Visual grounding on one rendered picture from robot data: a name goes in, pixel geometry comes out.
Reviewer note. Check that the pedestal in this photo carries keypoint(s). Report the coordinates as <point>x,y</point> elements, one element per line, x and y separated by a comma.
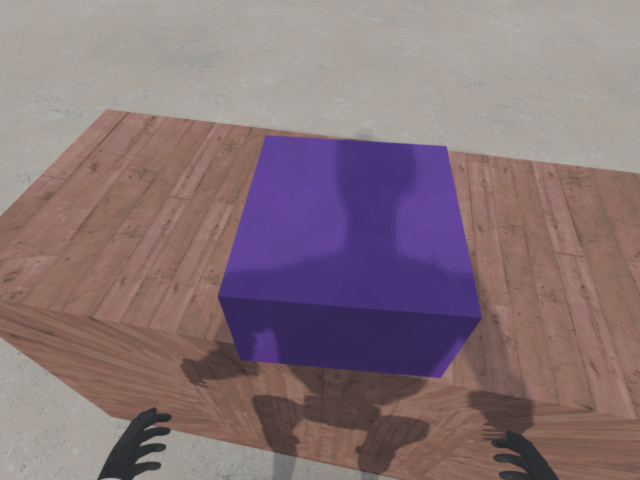
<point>112,260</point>

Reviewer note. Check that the robot right hand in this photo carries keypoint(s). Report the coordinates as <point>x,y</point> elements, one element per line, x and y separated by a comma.
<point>531,461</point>

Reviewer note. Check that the carton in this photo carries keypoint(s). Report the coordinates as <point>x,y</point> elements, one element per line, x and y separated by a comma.
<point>351,255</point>

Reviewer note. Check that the robot left hand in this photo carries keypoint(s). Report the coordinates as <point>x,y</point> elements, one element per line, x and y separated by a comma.
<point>121,461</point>

